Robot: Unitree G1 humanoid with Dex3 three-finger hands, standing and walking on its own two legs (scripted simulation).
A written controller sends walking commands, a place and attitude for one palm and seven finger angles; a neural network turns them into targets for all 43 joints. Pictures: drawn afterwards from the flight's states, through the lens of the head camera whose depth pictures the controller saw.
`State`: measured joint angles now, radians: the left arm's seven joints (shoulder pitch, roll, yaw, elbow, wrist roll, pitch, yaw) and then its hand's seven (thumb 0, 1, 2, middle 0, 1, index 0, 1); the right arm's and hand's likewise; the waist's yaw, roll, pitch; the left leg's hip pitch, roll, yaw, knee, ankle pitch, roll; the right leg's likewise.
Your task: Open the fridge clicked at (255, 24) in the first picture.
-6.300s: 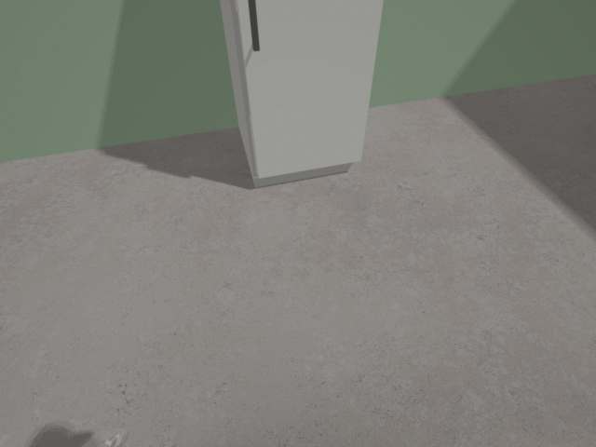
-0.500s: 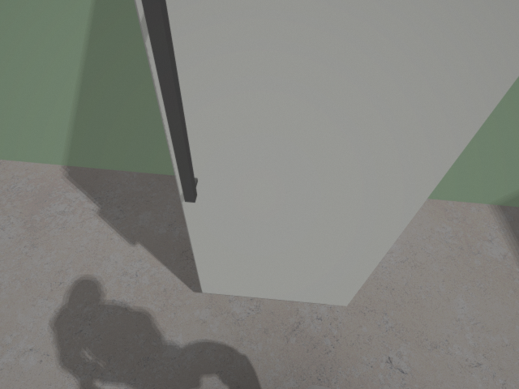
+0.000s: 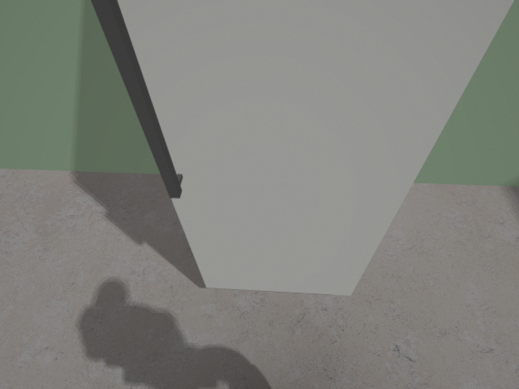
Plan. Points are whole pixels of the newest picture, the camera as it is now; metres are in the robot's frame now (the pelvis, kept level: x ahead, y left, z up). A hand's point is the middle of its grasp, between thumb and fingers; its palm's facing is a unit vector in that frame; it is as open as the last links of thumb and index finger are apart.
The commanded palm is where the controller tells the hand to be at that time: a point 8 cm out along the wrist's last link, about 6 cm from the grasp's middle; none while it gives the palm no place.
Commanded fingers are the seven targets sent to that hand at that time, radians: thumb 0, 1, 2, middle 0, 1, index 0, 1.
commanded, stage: come to a stop and stand still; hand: left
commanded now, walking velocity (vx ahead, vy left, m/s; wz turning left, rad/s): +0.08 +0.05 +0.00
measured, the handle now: (151, 111) +0.50 +0.22 +0.15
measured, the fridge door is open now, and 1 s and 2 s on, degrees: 0 0 0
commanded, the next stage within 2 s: look again from close up in 1.34 s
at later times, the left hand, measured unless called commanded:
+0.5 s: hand out of the picture -0.04 +0.18 -0.17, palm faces +0.05 -0.98 -0.20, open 7.4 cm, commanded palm none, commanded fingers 0.00 0.90 0.90 -0.20 -0.30 -0.20 -0.30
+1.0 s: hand out of the picture +0.00 +0.19 -0.17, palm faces +0.01 -0.98 -0.20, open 7.3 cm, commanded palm none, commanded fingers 0.00 0.90 0.90 -0.20 -0.30 -0.20 -0.30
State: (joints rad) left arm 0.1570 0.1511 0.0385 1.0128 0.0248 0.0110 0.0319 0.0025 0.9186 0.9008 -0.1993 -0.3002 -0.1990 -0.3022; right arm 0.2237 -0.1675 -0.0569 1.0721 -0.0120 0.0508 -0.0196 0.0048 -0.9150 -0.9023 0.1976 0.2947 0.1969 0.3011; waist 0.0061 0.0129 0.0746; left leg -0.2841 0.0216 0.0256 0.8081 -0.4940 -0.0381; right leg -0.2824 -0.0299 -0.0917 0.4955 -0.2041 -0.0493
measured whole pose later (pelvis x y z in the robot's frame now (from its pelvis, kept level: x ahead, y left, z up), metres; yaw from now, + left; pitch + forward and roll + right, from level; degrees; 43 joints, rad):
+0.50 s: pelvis -0.02 +0.01 +0.00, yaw +1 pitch +0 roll +1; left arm 0.31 0.14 0.02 1.13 0.01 -0.01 0.01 0.01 0.91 0.90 -0.19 -0.30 -0.19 -0.30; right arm 0.31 -0.14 -0.02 1.12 -0.01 0.00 -0.03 0.00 -0.91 -0.90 0.20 0.30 0.20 0.30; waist 0.00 0.03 0.05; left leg -0.17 0.04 0.03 0.51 -0.36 -0.02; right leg -0.19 0.01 -0.10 0.49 -0.29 -0.05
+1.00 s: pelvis -0.01 +0.02 +0.00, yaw -1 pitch -1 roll +0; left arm 0.30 0.15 -0.01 1.08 0.01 -0.02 0.03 0.01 0.92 0.90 -0.20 -0.30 -0.20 -0.30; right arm 0.29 -0.16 0.02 1.08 -0.02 -0.02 -0.03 0.01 -0.94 -0.90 0.20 0.29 0.20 0.30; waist 0.00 0.01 0.01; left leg -0.18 -0.01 0.06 0.47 -0.28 0.03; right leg -0.15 0.01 -0.07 0.46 -0.30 -0.04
